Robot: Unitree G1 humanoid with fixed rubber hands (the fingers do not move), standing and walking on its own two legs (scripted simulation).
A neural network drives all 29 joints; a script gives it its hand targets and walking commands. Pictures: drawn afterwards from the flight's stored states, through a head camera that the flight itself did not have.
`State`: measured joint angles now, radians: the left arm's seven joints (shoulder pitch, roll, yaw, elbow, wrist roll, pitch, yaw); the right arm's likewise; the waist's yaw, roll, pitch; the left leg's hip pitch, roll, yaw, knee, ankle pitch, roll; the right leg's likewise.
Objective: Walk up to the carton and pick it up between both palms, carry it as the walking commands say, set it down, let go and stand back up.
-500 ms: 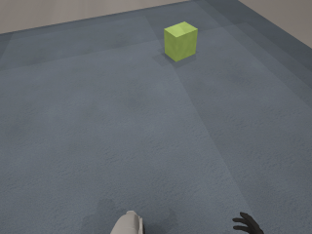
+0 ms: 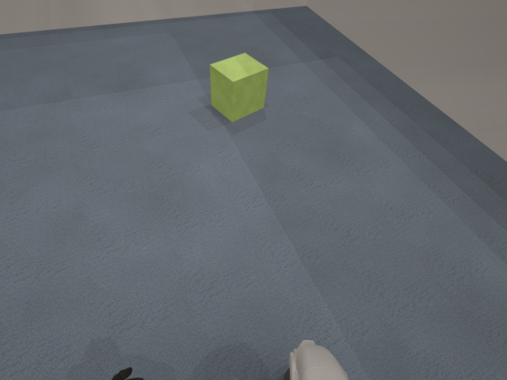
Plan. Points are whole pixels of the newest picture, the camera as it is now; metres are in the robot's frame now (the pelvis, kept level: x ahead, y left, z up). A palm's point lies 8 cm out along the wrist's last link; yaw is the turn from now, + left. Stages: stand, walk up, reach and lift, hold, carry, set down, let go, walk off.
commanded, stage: walk up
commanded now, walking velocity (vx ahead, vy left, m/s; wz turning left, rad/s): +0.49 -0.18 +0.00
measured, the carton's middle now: (238, 87) +1.83 -0.10 -0.64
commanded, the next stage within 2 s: none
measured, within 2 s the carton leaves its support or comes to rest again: neither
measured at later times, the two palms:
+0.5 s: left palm out of the picture +0.14 +0.16 -0.12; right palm (379, 259) +0.35 -0.31 -0.14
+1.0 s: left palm (145, 191) +0.57 +0.23 -0.15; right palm (356, 232) +0.41 -0.26 -0.11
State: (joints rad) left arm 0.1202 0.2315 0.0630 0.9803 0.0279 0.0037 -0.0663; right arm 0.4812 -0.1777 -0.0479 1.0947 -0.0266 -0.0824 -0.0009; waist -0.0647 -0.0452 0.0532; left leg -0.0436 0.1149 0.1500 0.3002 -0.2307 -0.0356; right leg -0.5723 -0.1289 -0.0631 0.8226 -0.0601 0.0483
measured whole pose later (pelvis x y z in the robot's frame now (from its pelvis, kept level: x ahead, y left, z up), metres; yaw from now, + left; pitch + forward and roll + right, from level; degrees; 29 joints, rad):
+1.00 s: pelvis +0.49 -0.01 +0.00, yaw +0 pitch +0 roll -2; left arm 0.16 0.25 0.07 0.99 0.04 0.00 -0.05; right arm 0.44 -0.19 -0.05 1.08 -0.02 -0.08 0.00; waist -0.04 -0.05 0.05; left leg -0.11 0.10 0.16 0.35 -0.22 -0.01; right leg -0.58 -0.13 -0.04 0.96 -0.10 0.04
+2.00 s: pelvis +0.99 -0.04 +0.00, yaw +0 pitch +0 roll -3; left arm 0.20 0.25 0.07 1.01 0.04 -0.01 -0.04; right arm 0.38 -0.21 -0.06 1.05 -0.02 -0.08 0.00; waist -0.03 -0.04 0.05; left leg -0.15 0.10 0.16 0.37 -0.21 0.01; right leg -0.55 -0.12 -0.04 1.01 -0.16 0.03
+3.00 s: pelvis +1.27 -0.09 -0.01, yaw -1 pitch +0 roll -3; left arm 0.19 0.25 0.08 1.01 0.02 0.06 0.01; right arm 0.22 -0.19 -0.04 1.04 -0.01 -0.02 -0.05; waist -0.01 -0.04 0.06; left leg -0.25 0.13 0.16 0.44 -0.19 0.00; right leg -0.47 -0.02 -0.03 1.02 -0.38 0.08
